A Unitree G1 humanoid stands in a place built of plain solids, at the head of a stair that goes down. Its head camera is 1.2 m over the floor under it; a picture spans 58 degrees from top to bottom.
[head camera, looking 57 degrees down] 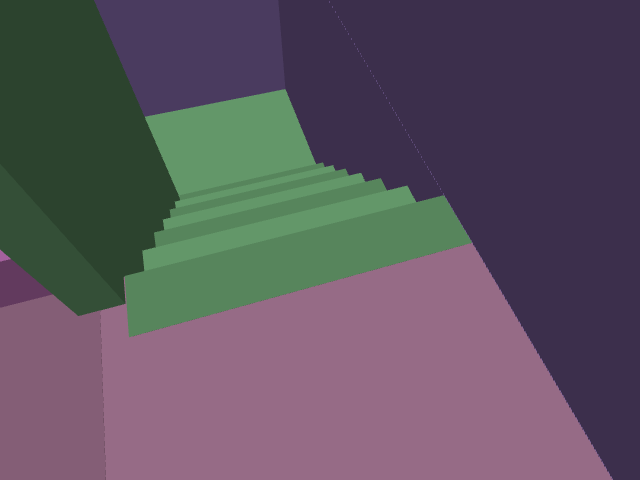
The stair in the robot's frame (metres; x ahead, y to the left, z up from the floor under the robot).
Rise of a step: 0.21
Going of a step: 0.24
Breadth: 1.15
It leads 17 degrees to the left of straight ahead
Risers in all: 7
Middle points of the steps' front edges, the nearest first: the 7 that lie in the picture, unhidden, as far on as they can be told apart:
0.81 0.06 0.00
1.04 0.13 -0.21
1.26 0.20 -0.42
1.49 0.27 -0.64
1.72 0.34 -0.85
1.94 0.41 -1.06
2.17 0.48 -1.27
